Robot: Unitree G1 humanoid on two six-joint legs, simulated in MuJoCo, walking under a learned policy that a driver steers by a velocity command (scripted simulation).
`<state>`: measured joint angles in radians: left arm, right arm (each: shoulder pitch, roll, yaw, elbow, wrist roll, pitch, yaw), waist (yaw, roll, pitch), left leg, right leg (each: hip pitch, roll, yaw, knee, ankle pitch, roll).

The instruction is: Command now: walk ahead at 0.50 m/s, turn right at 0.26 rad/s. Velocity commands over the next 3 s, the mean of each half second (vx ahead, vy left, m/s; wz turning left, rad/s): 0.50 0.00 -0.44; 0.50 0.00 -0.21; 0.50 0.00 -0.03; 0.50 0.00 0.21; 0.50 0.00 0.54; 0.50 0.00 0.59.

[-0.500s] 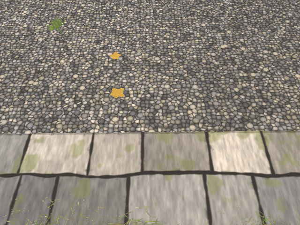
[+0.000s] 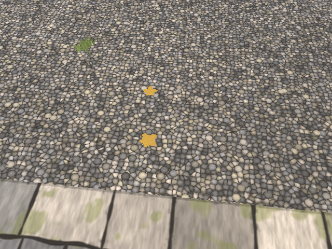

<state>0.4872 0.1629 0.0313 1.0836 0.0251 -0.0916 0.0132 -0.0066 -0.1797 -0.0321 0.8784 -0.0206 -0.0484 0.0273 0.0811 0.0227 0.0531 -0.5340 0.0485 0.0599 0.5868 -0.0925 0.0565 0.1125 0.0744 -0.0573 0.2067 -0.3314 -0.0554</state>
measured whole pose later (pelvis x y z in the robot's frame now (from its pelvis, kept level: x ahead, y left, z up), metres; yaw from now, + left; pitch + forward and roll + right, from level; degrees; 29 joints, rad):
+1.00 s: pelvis +0.49 -0.10 +0.01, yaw -21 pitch +0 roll -1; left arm 0.43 0.20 0.04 1.03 0.01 -0.09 0.00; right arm 0.12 -0.22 -0.05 0.89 -0.02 -0.02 0.03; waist 0.04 0.05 0.04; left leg -0.64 0.12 0.04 0.77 -0.03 0.01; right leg 0.07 0.11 -0.06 0.17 -0.24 -0.11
